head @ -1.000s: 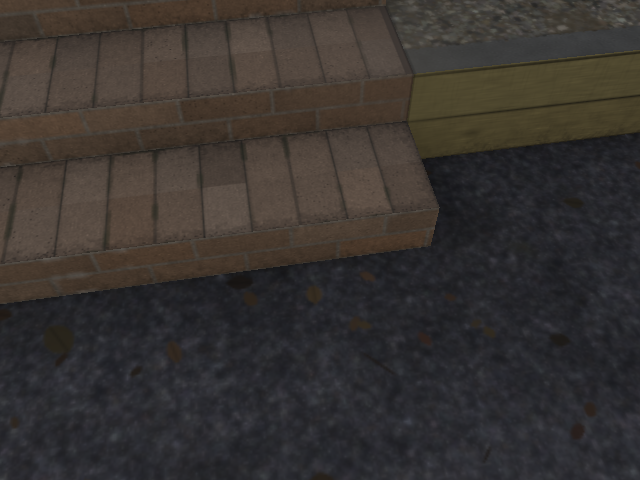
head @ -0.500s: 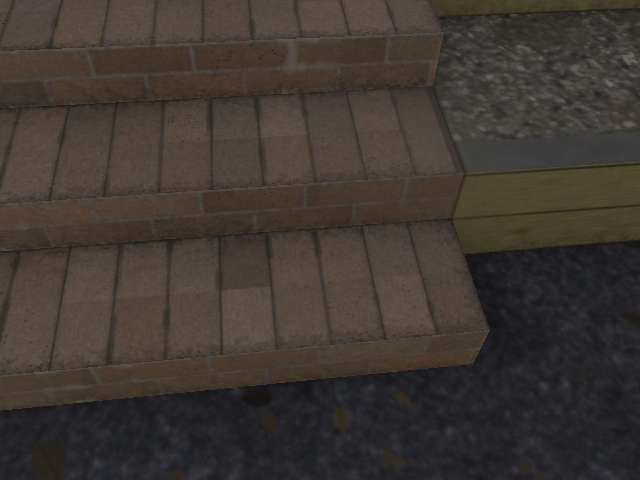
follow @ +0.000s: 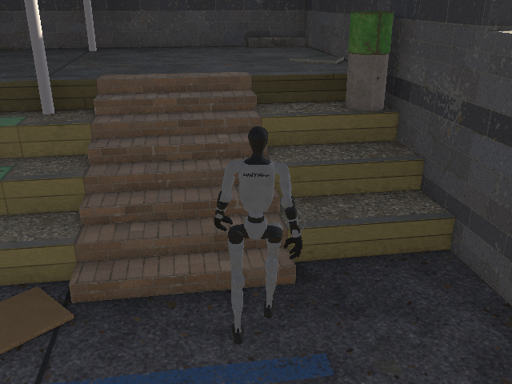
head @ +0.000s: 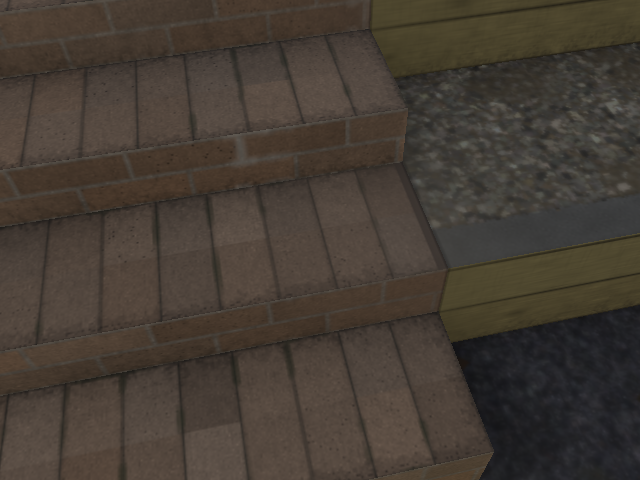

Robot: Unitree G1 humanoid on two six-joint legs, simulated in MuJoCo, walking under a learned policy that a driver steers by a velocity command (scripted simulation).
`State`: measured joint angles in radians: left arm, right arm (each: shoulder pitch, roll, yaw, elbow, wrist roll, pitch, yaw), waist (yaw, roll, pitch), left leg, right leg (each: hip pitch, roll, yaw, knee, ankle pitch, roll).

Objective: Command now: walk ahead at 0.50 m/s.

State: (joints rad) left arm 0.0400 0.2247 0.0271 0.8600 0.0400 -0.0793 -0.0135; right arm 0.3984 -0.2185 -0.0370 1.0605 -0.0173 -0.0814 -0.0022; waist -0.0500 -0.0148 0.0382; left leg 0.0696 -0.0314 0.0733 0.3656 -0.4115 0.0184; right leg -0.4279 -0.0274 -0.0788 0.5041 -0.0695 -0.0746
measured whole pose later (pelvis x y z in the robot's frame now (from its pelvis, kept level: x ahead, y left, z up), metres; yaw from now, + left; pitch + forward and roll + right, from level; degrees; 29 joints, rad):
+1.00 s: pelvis +0.54 +0.14 +0.15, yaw +18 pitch +4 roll -1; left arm 0.11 0.19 -0.04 0.73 0.01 -0.07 -0.06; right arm 0.46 -0.19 0.02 1.12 -0.13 -0.07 0.10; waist 0.02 0.00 -0.06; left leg -0.35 -0.13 0.02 0.63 -0.35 0.13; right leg -1.39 0.02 0.19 2.14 0.00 -0.22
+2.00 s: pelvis +1.05 +0.31 +0.46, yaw +0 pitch +4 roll +3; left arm 0.06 0.23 0.02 0.84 0.02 -0.09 -0.12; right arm 0.19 -0.22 -0.03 0.90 -0.02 -0.10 0.02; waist -0.04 -0.05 -0.10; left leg -0.34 0.04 0.24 0.46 -0.18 0.02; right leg -0.75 -0.10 0.01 1.10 -0.11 0.03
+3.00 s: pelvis +1.10 +0.32 +0.46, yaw -4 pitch +1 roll -1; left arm 0.18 0.20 0.06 0.98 -0.01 -0.06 -0.05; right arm 0.26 -0.17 -0.02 0.96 0.00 -0.08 0.08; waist 0.02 0.00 -0.02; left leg -0.24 0.10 0.19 0.58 -0.35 0.00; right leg -0.31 -0.01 -0.01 0.55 -0.26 0.01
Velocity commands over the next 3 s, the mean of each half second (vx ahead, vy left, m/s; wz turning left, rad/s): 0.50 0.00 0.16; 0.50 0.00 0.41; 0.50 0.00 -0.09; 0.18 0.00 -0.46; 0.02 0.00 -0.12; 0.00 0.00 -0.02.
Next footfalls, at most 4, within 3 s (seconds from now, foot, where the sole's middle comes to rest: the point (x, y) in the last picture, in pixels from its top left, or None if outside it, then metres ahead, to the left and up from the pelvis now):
0.68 left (238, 423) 0.54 0.17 -0.61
1.22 right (246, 243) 0.85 0.15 -0.46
1.64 left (104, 107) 1.12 0.43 -0.31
2.04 right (225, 91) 1.15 0.18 -0.31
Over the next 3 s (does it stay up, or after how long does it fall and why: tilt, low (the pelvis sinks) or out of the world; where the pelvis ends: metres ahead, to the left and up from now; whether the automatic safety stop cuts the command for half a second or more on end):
stays up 1.10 0.32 0.46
